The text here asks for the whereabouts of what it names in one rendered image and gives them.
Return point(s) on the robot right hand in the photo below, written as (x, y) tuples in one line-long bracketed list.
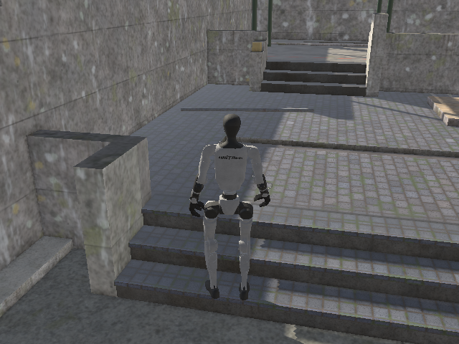
[(265, 203)]

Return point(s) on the robot left thigh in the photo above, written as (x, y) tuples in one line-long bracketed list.
[(211, 211)]

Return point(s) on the left robot shin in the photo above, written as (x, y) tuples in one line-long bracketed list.
[(211, 263)]

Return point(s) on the robot left hand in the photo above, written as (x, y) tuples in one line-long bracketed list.
[(199, 206)]

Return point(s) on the robot right upper arm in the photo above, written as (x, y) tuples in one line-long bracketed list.
[(253, 153)]

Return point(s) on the left robot forearm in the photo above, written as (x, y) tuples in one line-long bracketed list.
[(196, 191)]

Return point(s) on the robot left upper arm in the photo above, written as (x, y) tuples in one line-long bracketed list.
[(204, 163)]

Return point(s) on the right robot forearm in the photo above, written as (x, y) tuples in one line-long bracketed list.
[(263, 189)]

